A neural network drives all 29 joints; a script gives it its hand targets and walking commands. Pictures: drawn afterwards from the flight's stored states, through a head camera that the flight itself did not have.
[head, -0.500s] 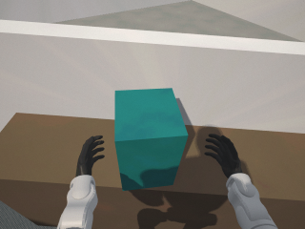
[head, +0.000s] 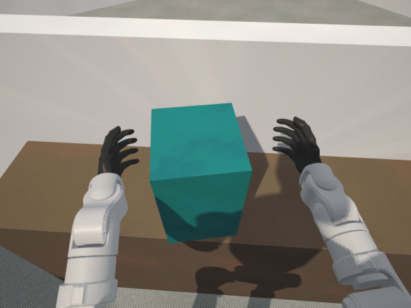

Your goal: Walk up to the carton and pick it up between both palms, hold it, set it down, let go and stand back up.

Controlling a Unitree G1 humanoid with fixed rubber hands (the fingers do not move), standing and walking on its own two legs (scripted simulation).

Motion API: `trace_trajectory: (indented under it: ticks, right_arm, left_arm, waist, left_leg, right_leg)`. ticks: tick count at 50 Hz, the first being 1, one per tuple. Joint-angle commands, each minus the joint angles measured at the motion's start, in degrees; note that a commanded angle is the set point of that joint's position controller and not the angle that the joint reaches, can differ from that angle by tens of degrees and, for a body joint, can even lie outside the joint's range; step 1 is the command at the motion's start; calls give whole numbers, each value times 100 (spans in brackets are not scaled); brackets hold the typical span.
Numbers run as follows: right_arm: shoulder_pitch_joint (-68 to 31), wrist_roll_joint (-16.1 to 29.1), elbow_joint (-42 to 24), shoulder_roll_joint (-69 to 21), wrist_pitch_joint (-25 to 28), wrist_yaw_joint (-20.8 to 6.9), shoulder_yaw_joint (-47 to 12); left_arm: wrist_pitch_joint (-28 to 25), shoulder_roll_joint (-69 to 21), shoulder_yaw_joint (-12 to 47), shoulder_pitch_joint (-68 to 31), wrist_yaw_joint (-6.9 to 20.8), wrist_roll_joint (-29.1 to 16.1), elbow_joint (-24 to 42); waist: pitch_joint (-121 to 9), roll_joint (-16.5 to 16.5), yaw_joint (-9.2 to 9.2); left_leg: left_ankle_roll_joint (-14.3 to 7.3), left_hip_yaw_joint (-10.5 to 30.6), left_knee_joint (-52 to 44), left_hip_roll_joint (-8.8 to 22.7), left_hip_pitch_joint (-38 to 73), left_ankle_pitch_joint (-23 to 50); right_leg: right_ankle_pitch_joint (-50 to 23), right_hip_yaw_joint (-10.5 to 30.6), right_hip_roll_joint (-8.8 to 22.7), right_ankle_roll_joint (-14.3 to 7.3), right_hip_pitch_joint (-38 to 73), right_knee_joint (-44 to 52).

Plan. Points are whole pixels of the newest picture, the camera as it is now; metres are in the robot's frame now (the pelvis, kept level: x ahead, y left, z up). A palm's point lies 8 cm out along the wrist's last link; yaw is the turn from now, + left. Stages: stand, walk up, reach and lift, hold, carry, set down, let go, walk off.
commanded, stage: reach and lift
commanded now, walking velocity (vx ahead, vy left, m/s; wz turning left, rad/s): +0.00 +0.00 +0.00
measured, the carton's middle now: (197, 178) +0.40 +0.08 -0.01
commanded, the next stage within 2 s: none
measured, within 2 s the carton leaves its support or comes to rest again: neither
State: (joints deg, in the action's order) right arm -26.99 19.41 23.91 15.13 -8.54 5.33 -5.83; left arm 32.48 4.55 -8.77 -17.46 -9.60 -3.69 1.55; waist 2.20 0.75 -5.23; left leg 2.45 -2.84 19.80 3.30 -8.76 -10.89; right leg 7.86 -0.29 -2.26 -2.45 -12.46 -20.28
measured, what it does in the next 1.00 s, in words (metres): stands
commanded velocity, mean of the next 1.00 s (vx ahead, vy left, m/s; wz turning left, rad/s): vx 0.00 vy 0.00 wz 0.00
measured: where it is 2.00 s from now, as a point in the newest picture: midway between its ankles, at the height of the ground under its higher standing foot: outside the picture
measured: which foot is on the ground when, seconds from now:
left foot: down 0.00-1.00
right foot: down 0.00-1.00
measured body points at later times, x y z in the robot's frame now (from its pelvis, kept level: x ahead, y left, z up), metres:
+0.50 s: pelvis +0.01 +0.00 +0.00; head +0.03 +0.00 +0.45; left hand +0.37 +0.25 +0.16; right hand +0.46 -0.11 +0.17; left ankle -0.01 +0.14 -0.75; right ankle +0.03 -0.09 -0.75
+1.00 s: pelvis +0.01 +0.00 +0.00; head +0.03 +0.01 +0.45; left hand +0.38 +0.24 +0.11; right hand +0.47 -0.09 +0.13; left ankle -0.01 +0.14 -0.75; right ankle +0.03 -0.09 -0.75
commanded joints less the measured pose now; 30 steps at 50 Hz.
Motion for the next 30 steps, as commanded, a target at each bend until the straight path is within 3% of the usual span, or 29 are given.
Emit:
trace_trajectory:
  ticks: [1,4,8,9,11,12,13,14,15,17,19,20,21,22,23,25,26,27,28,30]
  right_arm:
    - [-2175,181,-861,883,-73,196,159]
    - [-2578,216,-1539,844,-103,325,151]
    - [-2945,258,-1470,924,-194,416,228]
    - [-2944,319,-1173,911,-259,404,181]
    - [-3062,443,-803,917,-379,395,70]
    - [-3269,477,-738,979,-461,400,90]
    - [-2984,548,-666,933,-493,399,18]
    - [-3430,567,-810,1039,-508,409,86]
    - [-3469,598,-1043,1059,-510,409,70]
    - [-3966,558,-1016,1110,-544,412,253]
    - [-4197,515,-645,1168,-626,403,344]
    - [-4128,530,-457,1094,-677,391,250]
    - [-4203,557,-209,1087,-715,382,223]
    - [-4110,638,-326,1055,-715,381,119]
    - [-4377,598,-184,1158,-753,385,257]
    - [-4444,661,-128,1141,-802,421,181]
    - [-4762,584,197,1262,-829,417,314]
    - [-4934,584,530,1184,-875,361,251]
    - [-5038,568,750,1199,-898,304,310]
    - [-5054,548,706,1188,-852,271,266]
  left_arm:
    - [199,553,-348,-1880,133,96,1092]
    - [186,831,-456,-2171,181,-79,1383]
    - [243,910,-398,-2618,218,-134,1403]
    - [307,869,-348,-2588,235,-132,1138]
    - [397,957,-460,-2755,245,-29,968]
    - [461,994,-467,-2920,255,-72,840]
    - [521,857,-446,-2541,253,-40,953]
    - [548,1015,-472,-2993,264,-119,973]
    - [562,1084,-528,-3003,213,-160,1134]
    - [543,1236,-453,-3469,137,-277,1037]
    - [571,1255,-388,-3770,87,-267,725]
    - [581,1198,-456,-3670,96,-211,496]
    - [563,1249,-473,-3837,108,-171,306]
    - [579,1208,-519,-3648,97,-118,514]
    - [603,1245,-488,-3949,91,-151,481]
    - [688,1241,-485,-3938,72,-157,427]
    - [693,1255,-348,-4354,75,-201,142]
    - [651,1258,-349,-4527,47,-226,-162]
    - [590,1236,-231,-4699,23,-290,-418]
    - [528,1197,-195,-4520,-4,-339,-663]
  waist:
    - [-2221,58,61]
    - [-2688,318,87]
    - [-2988,-35,130]
    - [-2841,-98,170]
    - [-2750,-181,66]
    - [-2716,-106,109]
    - [-2688,-66,95]
    - [-2923,-67,106]
    - [-3021,-84,-8]
    - [-3268,-87,21]
    - [-3228,-255,119]
    - [-3197,-139,71]
    - [-3176,-245,33]
    - [-3244,-227,-20]
    - [-3334,-278,81]
    - [-3226,-195,76]
    - [-3236,-312,190]
    - [-2992,-219,93]
    - [-2885,-251,161]
    - [-3029,-78,115]
  left_leg:
    - [-123,-108,-57,-430,364,1734]
    - [-199,-140,-24,-496,122,1670]
    - [-65,-82,97,-500,108,1968]
    - [-55,-54,114,-484,96,1986]
    - [-51,-21,111,-466,205,2002]
    - [-80,-15,42,-456,127,1774]
    - [-62,5,59,-449,282,2033]
    - [-54,1,60,-461,207,1977]
    - [-63,-9,64,-452,157,1930]
    - [-57,-24,137,-449,15,1880]
    - [-14,27,167,-431,30,1865]
    - [-32,15,142,-432,39,1854]
    - [-33,25,104,-446,-53,1709]
    - [-43,15,139,-443,29,1907]
    - [-1,38,114,-434,14,1834]
    - [9,28,160,-446,161,1914]
    - [71,57,114,-428,83,1746]
    - [45,77,82,-406,-36,1592]
    - [75,115,60,-392,-10,1435]
    - [41,110,121,-372,88,1568]
  right_leg:
    - [-1768,109,-43,353,1415,105]
    - [-2269,149,4,510,1814,-26]
    - [-2747,121,3,481,1901,-162]
    - [-2602,105,-3,436,1832,-121]
    - [-2455,104,1,389,1719,-58]
    - [-2203,108,27,384,1690,2]
    - [-2367,83,-32,391,1743,5]
    - [-2304,59,-21,409,1729,12]
    - [-2241,83,-21,433,1736,-38]
    - [-2134,51,-27,426,1688,-96]
    - [-2092,40,-15,405,1527,-68]
    - [-2155,53,-17,413,1617,-59]
    - [-2027,67,14,411,1667,-54]
    - [-2307,84,1,420,1811,-81]
    - [-2188,50,-24,420,1752,-82]
    - [-2232,9,-36,447,1763,-44]
    - [-1987,-49,-50,427,1584,-28]
    - [-1665,-61,-54,380,1427,26]
    - [-1391,-98,-65,349,1273,75]
    - [-1347,-122,-100,340,1336,140]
